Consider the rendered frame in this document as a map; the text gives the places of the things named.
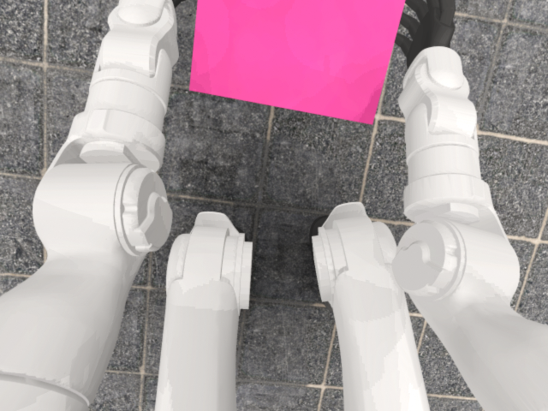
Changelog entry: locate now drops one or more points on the robot right foot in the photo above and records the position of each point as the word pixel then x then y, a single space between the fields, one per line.
pixel 313 232

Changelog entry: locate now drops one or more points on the carton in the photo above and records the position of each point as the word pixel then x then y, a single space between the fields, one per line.
pixel 326 57

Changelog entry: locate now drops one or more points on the robot left forearm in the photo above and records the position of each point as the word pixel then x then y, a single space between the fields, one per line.
pixel 129 91

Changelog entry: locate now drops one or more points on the robot right forearm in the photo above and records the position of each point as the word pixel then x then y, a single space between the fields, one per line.
pixel 442 150

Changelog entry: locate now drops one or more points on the right robot shin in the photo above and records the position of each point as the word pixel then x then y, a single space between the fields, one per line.
pixel 386 240

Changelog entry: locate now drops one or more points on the robot right upper arm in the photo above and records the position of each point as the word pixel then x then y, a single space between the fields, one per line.
pixel 462 280

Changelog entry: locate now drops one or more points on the robot left upper arm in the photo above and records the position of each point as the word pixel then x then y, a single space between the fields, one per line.
pixel 58 328

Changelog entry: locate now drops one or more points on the robot right hand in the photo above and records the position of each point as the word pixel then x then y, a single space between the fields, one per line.
pixel 436 26

